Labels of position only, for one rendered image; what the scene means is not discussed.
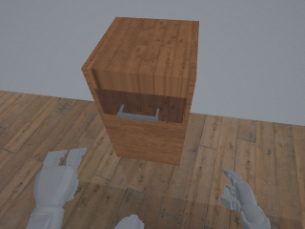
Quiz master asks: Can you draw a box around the handle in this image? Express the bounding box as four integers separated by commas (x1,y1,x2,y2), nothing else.
117,104,159,122

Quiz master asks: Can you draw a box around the drawer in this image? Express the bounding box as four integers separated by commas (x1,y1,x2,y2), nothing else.
95,88,186,124

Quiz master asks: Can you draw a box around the robot left thigh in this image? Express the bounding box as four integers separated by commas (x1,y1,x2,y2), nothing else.
113,217,145,229

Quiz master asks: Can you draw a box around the robot left hand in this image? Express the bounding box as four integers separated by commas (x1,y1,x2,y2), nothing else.
33,148,88,207

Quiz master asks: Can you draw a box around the robot right hand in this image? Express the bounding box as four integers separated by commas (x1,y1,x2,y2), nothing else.
220,168,257,213

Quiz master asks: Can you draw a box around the robot right forearm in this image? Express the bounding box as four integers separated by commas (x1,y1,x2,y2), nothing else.
239,203,271,229

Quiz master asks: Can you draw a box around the cabinet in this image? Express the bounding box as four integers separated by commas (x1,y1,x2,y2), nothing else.
81,16,199,166

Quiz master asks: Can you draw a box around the robot left forearm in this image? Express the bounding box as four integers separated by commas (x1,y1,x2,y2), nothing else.
26,205,65,229

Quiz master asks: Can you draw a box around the left robot shin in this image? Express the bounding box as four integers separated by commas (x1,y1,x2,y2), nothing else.
130,214,139,219

